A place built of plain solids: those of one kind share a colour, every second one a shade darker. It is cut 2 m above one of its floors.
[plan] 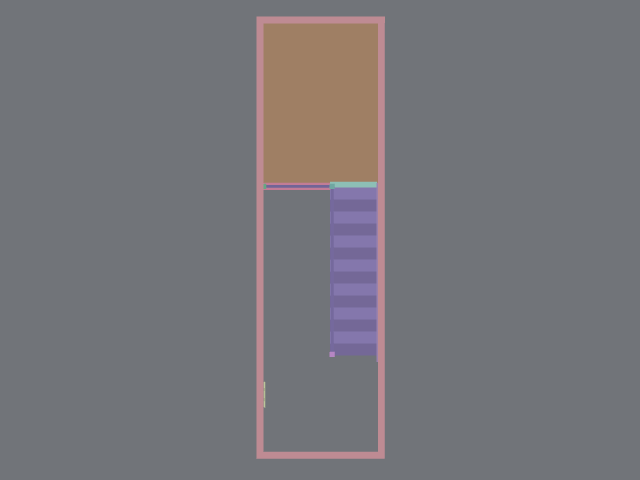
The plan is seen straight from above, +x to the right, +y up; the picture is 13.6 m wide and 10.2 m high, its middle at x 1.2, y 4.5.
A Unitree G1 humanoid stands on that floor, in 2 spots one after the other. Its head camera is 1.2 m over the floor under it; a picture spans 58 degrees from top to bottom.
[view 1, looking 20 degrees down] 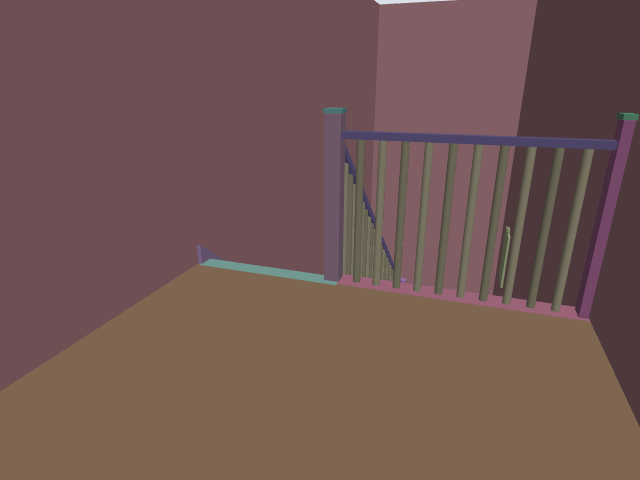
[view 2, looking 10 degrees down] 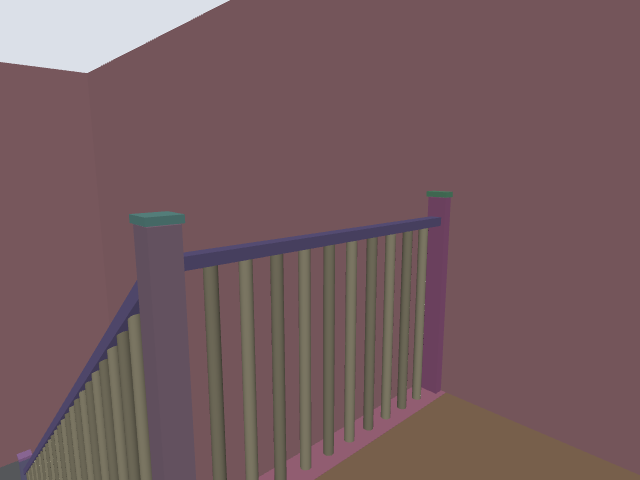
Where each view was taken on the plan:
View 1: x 0.70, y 8.10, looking -71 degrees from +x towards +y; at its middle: wall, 5.65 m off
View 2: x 1.94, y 6.82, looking -133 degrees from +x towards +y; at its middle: rail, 1.60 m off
